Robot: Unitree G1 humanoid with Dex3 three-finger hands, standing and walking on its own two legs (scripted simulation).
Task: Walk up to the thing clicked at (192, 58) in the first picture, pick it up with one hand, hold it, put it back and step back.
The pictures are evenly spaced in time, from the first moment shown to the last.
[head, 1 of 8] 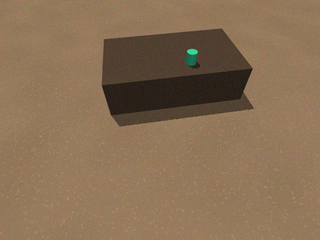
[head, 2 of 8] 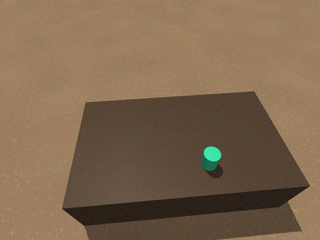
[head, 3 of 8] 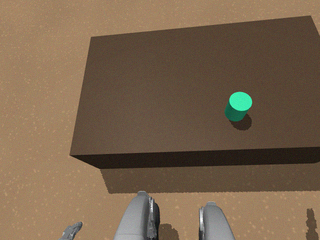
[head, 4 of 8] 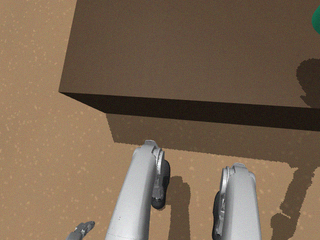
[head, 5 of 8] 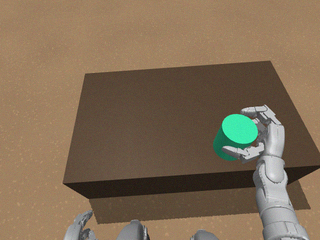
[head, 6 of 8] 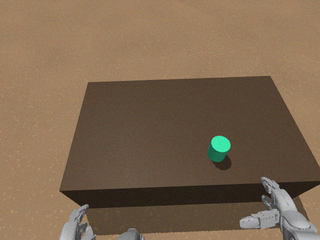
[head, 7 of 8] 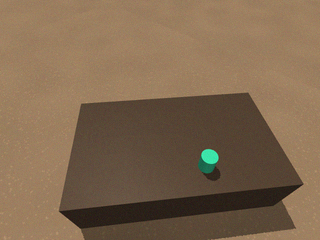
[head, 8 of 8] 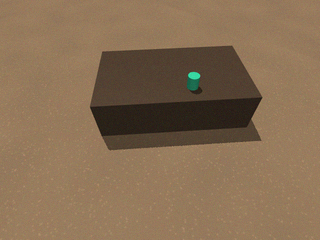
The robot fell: no
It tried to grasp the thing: yes
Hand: right
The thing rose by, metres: 0.40
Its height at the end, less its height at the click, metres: +0.00
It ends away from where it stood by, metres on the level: 0.01
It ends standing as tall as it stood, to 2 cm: yes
